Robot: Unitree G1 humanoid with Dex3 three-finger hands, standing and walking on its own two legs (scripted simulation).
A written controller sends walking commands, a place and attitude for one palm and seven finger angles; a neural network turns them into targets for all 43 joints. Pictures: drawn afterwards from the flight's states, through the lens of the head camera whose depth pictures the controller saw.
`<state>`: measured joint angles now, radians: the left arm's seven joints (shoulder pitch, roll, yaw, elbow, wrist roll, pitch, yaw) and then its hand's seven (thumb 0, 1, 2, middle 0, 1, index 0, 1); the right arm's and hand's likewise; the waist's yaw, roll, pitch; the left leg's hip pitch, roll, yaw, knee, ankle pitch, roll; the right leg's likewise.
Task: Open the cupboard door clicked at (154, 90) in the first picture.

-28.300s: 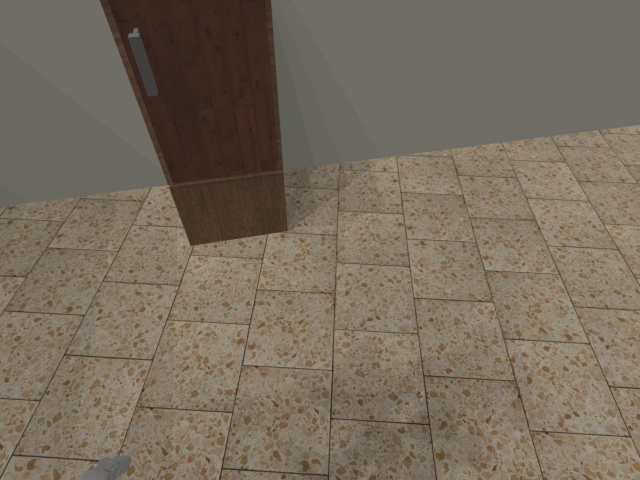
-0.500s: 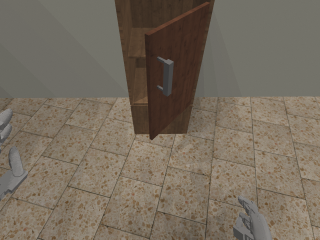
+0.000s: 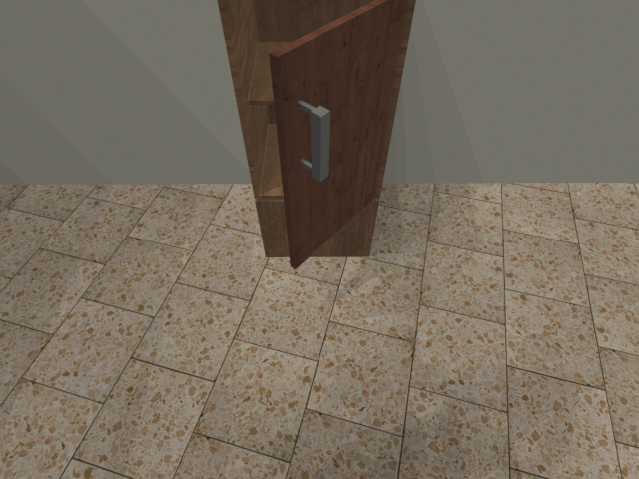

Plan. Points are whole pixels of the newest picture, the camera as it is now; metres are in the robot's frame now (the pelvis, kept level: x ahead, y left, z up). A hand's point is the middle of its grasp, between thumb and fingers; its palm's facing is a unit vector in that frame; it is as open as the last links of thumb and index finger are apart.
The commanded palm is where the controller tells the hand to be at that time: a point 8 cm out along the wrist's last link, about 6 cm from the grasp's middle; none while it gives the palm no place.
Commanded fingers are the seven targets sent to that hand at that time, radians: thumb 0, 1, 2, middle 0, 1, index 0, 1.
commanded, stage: let the arm hang, fingers relaxed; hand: left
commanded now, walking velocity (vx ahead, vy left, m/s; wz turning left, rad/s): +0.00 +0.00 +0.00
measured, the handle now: (311, 141) +0.68 +0.05 +0.01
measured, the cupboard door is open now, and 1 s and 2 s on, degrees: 48 48 48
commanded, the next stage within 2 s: look to check the result in 0.62 s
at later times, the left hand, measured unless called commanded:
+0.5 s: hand out of the picture +0.04 +0.17 -0.17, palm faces +0.01 -0.97 -0.23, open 7.3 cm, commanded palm none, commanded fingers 0.00 0.90 0.90 -0.20 -0.30 -0.20 -0.30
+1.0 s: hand out of the picture +0.02 +0.16 -0.17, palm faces +0.02 -0.98 -0.21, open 7.4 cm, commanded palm none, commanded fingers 0.00 0.90 0.90 -0.20 -0.30 -0.20 -0.30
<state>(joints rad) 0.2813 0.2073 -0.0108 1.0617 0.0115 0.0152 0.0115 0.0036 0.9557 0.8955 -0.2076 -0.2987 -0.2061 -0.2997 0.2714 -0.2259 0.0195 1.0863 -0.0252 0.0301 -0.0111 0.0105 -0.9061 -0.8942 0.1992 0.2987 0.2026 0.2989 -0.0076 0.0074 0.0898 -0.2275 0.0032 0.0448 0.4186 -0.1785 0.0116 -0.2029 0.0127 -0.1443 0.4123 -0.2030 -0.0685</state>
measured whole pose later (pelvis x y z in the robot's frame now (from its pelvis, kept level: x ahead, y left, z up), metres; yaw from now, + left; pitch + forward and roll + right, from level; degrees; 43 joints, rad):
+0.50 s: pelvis +0.01 -0.01 +0.00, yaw +0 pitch -1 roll +0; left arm 0.23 0.15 0.01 1.14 0.01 -0.01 0.04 0.01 0.93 0.90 -0.20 -0.30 -0.20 -0.30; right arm 0.28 -0.13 0.02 1.15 -0.03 0.01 -0.03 0.00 -0.91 -0.89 0.20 0.30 0.20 0.30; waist -0.01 0.03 0.05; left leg -0.17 0.02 0.04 0.38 -0.18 -0.01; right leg -0.15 0.03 -0.14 0.37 -0.21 -0.08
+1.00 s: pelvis +0.03 -0.01 +0.00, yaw -1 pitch -1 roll +0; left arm 0.27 0.13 0.01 1.16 0.01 -0.01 0.04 0.00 0.91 0.90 -0.20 -0.30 -0.20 -0.30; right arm 0.27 -0.14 0.02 1.15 -0.02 0.00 -0.04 0.00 -0.91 -0.89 0.20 0.30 0.20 0.30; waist -0.01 0.02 0.06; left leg -0.15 0.01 0.05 0.37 -0.20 0.00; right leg -0.13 0.03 -0.13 0.35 -0.22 -0.07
